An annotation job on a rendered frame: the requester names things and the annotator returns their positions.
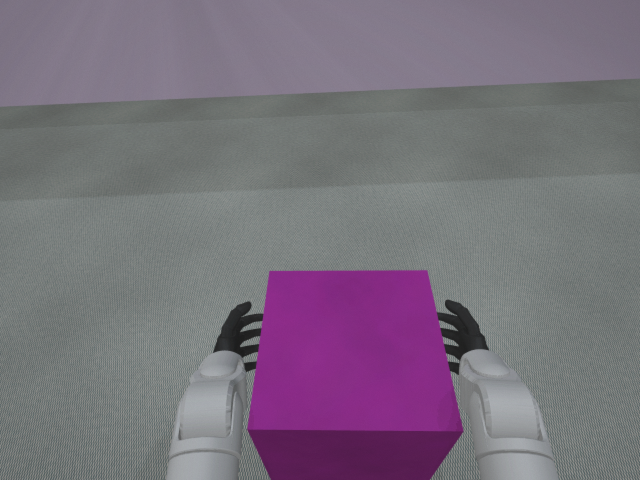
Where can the right robot hand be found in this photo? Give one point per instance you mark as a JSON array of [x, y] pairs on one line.
[[468, 336]]

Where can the robot right forearm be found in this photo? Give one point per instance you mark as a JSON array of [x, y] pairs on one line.
[[509, 435]]

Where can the carton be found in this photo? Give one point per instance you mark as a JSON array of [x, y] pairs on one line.
[[352, 380]]

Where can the robot left forearm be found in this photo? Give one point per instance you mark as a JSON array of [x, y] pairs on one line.
[[207, 436]]

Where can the left robot hand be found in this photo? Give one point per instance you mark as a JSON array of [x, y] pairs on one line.
[[231, 338]]

